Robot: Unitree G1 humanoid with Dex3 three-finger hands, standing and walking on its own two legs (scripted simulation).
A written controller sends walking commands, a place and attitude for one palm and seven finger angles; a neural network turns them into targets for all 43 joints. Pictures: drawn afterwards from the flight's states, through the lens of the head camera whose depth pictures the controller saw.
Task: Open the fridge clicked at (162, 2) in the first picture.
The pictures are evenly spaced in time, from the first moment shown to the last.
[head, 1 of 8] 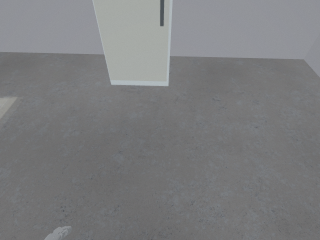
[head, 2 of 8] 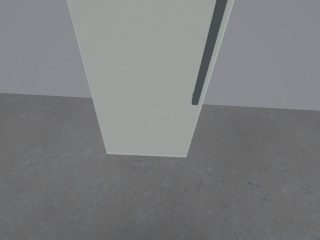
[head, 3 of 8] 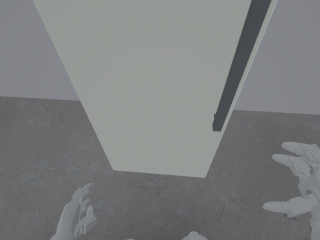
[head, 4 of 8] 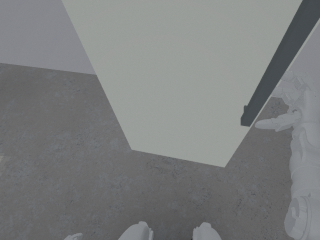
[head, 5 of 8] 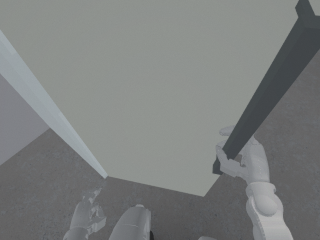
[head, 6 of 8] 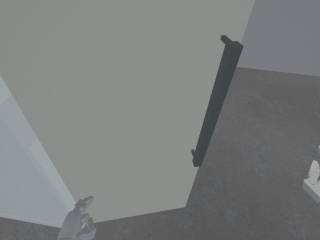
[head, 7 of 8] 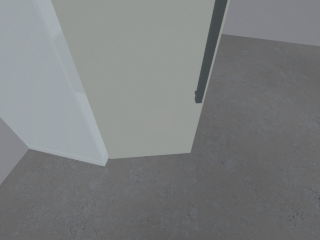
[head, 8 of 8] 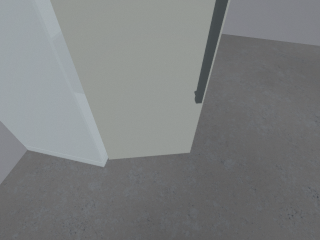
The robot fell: no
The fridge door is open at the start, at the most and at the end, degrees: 0 76 71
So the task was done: yes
